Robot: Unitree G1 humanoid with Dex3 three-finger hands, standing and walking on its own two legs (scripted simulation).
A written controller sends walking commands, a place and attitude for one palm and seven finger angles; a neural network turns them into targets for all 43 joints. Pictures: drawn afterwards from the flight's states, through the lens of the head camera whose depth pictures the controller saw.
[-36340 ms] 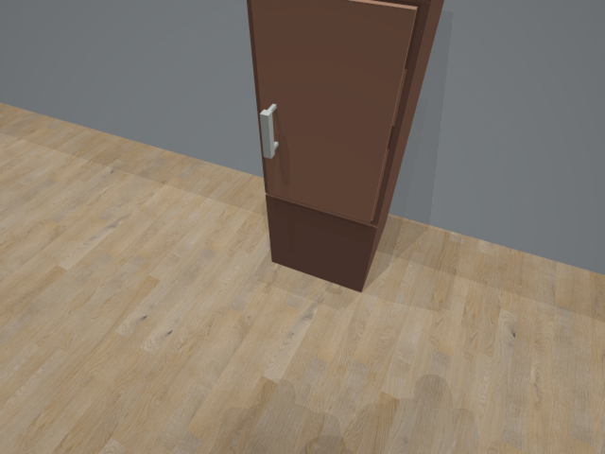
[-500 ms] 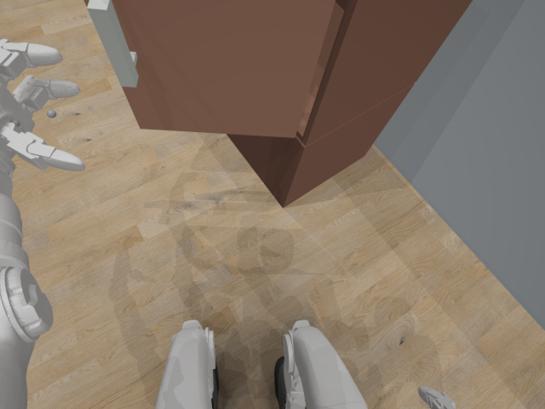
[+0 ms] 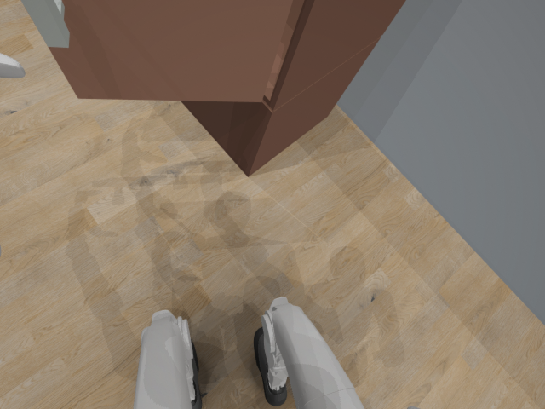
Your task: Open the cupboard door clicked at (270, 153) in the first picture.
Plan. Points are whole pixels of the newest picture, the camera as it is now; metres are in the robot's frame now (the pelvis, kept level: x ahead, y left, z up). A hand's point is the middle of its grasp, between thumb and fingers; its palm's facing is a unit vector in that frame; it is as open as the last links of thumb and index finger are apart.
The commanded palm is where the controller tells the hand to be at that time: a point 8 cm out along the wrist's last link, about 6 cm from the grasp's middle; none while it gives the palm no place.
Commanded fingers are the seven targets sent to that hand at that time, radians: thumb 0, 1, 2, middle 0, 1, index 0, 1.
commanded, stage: move the hooked fingers beside the handle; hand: left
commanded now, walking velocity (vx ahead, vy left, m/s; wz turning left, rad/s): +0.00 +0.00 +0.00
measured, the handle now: out of the picture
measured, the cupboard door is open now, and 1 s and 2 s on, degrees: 54 54 54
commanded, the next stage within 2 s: slide the fingers in behind the handle in 1.28 s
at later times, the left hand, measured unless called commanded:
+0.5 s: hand out of the picture +0.58 +0.27 +0.09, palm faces -0.01 -1.00 -0.03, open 14.0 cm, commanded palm +0.58 +0.27 +0.08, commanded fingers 0.00 -0.50 0.30 -0.30 -1.20 -0.30 -1.20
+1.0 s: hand out of the picture +0.57 +0.26 +0.09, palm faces -0.01 -1.00 -0.03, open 14.0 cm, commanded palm +0.58 +0.28 +0.07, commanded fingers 0.00 -0.50 0.30 -0.30 -1.20 -0.30 -1.20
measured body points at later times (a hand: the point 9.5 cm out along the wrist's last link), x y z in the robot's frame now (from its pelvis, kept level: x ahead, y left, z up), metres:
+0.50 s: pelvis +0.02 +0.00 +0.02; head +0.23 +0.05 +0.42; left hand +0.58 +0.32 +0.09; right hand +0.01 -0.26 -0.07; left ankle +0.05 +0.10 -0.58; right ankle +0.04 -0.13 -0.58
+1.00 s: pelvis +0.01 -0.01 +0.01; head +0.22 +0.04 +0.40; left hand +0.57 +0.32 +0.09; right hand +0.01 -0.27 -0.09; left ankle +0.05 +0.10 -0.58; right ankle +0.04 -0.13 -0.58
